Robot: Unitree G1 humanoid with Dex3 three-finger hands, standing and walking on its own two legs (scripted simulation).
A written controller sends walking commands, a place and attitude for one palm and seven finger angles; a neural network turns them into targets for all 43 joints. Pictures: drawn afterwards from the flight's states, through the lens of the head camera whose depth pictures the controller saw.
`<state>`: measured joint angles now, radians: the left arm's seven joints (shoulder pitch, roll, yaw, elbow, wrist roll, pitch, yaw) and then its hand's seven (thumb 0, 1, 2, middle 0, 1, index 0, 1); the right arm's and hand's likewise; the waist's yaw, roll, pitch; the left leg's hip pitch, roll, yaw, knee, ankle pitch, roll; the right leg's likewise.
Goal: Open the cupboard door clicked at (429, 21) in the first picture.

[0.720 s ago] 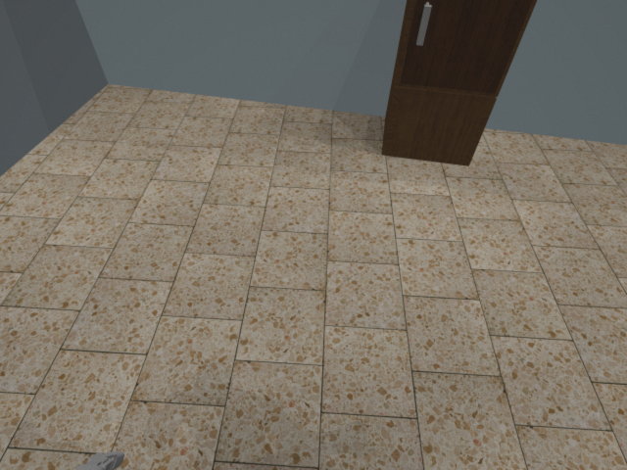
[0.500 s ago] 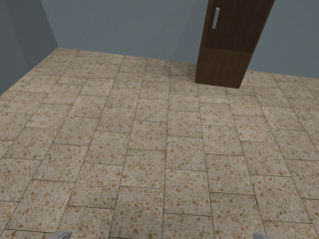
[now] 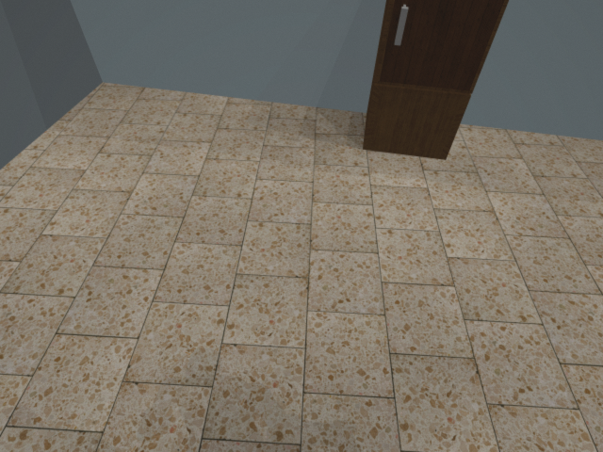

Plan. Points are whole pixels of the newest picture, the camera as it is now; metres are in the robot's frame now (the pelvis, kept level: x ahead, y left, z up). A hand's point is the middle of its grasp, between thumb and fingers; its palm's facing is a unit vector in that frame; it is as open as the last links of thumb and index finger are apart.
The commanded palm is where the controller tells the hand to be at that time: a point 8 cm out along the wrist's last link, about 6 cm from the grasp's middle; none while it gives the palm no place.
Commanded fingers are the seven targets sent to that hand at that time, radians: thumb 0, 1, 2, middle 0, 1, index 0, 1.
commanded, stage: stand and wait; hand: left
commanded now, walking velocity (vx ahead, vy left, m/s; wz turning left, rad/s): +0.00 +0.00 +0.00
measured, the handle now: (401, 24) +1.75 -0.33 -0.09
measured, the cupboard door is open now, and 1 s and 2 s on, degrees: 0 0 0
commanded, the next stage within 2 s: look at it before walking up in 0.10 s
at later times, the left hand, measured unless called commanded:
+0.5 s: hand out of the picture +0.07 +0.25 -0.16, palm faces -0.03 -0.94 -0.33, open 7.4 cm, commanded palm none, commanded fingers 0.00 0.90 0.90 -0.20 -0.30 -0.20 -0.30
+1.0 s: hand out of the picture +0.08 +0.25 -0.15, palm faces -0.02 -0.94 -0.34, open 7.4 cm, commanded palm none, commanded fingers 0.00 0.90 0.90 -0.20 -0.30 -0.20 -0.30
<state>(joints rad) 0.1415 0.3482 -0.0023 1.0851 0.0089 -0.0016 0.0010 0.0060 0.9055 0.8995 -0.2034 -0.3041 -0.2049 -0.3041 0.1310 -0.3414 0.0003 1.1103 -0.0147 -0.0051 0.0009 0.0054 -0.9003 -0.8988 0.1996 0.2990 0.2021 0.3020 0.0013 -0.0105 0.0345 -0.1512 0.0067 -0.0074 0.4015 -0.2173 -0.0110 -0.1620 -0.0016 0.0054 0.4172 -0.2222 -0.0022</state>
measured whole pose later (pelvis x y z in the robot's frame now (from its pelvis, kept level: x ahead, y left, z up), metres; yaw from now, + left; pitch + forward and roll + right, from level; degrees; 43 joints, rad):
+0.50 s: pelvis +0.00 +0.00 +0.00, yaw +0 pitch -2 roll +0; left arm 0.13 0.34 0.00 1.09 0.01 -0.01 0.00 0.00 0.91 0.90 -0.20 -0.30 -0.21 -0.30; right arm 0.11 -0.33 0.00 1.11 -0.01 -0.01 0.00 0.00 -0.90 -0.90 0.20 0.30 0.20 0.30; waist 0.00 -0.01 0.03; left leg -0.15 0.01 0.00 0.38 -0.20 -0.01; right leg -0.16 0.00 0.01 0.40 -0.21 0.00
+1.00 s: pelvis +0.00 +0.00 +0.00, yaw +0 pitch -2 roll +0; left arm 0.13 0.34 0.00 1.09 0.01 -0.01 0.00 0.00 0.91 0.90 -0.20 -0.30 -0.20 -0.30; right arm 0.10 -0.34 0.01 1.11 -0.01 -0.01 0.00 0.00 -0.90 -0.90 0.20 0.30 0.20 0.30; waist 0.01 -0.01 0.03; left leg -0.13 0.01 -0.01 0.35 -0.20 -0.01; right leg -0.14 0.00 0.01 0.37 -0.20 0.00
